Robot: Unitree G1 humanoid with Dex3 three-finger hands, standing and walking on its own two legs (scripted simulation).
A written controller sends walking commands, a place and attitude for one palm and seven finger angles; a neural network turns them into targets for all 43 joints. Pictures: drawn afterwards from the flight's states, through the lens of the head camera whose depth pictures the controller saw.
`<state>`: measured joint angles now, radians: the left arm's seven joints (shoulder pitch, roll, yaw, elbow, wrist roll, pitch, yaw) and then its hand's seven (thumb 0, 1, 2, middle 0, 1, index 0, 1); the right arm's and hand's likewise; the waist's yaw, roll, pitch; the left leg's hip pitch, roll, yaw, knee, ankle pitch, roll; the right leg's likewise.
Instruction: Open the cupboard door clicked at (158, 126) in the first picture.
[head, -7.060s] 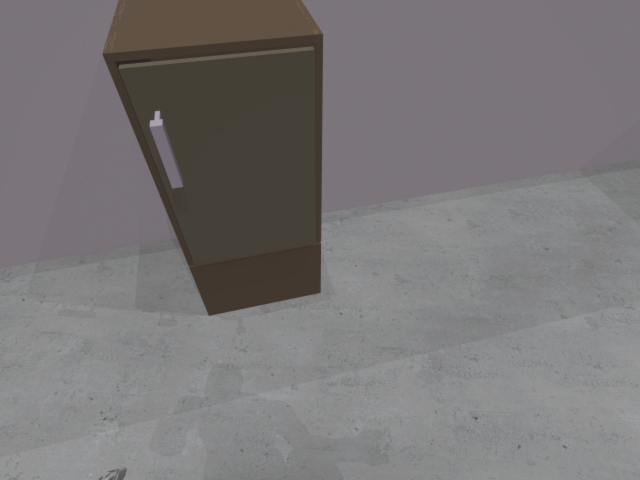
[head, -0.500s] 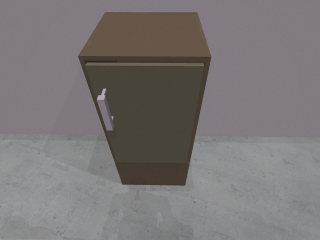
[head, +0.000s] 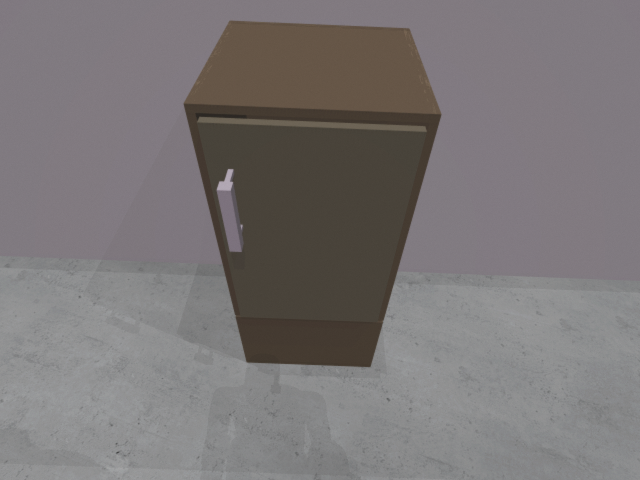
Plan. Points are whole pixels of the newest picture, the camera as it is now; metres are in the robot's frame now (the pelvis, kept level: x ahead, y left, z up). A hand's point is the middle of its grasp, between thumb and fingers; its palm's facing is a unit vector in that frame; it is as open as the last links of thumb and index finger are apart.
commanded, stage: come to a stop and stand still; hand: left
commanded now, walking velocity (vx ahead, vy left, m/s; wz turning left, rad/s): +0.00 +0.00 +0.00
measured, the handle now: (233, 211) +0.57 +0.21 -0.03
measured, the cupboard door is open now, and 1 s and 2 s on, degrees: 0 0 0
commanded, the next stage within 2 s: look again from close up in 0.06 s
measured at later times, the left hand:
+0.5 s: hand out of the picture +0.01 +0.19 -0.17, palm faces +0.03 -0.98 -0.21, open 7.4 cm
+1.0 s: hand (182, 410) +0.21 +0.19 -0.03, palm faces +0.22 -0.97 -0.09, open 7.6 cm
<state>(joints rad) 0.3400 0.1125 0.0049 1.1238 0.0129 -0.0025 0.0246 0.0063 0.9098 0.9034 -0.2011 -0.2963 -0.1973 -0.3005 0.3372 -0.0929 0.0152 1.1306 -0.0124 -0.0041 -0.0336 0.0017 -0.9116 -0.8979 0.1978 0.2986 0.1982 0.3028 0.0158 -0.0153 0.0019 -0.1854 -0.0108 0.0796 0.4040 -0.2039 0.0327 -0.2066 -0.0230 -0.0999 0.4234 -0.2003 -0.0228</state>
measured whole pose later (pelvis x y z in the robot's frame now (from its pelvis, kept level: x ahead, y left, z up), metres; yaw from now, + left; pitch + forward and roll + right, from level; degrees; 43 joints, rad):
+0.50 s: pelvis +0.00 +0.02 -0.01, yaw -1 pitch -1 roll +0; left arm 0.32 0.13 -0.01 1.10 0.01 -0.03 0.03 0.01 0.91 0.90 -0.20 -0.30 -0.20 -0.30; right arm 0.35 -0.14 0.02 1.08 -0.02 -0.02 -0.03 0.01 -0.92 -0.90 0.20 0.30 0.20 0.30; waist 0.00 0.04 -0.02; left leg -0.20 -0.03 0.10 0.47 -0.25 0.06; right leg -0.23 -0.05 -0.08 0.50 -0.24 0.00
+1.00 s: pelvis +0.00 +0.00 -0.03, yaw +1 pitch +5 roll +1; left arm 0.37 0.17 0.09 0.22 -0.18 -0.28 0.01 0.03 0.85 0.87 -0.21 -0.35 -0.20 -0.36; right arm 0.30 -0.27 -0.03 0.76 0.02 -0.27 -0.06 0.02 -0.92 -0.90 0.20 0.30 0.20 0.30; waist -0.03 0.01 -0.08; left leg -0.46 -0.02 0.07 0.71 -0.34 0.04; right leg -0.48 -0.05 -0.10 0.73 -0.35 -0.02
